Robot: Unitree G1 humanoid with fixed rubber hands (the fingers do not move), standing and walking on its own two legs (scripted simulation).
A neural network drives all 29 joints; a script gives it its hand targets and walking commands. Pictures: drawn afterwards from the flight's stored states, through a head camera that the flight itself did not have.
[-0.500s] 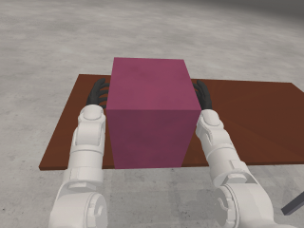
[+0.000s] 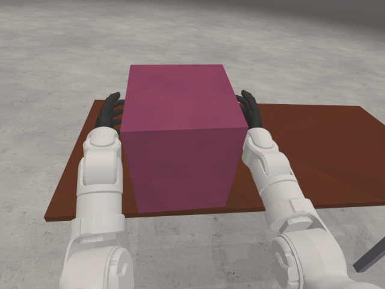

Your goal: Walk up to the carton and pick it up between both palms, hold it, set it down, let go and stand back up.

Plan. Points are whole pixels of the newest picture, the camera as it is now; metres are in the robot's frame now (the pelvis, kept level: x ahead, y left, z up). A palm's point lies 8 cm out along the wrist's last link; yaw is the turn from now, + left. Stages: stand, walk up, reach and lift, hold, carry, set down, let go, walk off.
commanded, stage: reach and lift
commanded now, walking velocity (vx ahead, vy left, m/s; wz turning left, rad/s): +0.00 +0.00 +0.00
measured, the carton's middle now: (180, 139) +0.40 +0.01 +0.15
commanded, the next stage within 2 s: hold in 0.86 s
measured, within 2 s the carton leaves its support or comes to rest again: neither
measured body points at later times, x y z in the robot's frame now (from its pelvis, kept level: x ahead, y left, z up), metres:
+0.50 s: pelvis +0.00 +0.00 +0.00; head -0.06 +0.03 +0.44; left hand +0.38 +0.16 +0.22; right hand +0.39 -0.14 +0.23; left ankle +0.07 +0.11 -0.75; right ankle -0.01 -0.11 -0.75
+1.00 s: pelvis +0.00 +0.00 +0.00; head -0.06 +0.03 +0.44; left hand +0.39 +0.16 +0.23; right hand +0.39 -0.14 +0.25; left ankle +0.07 +0.11 -0.75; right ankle -0.01 -0.11 -0.75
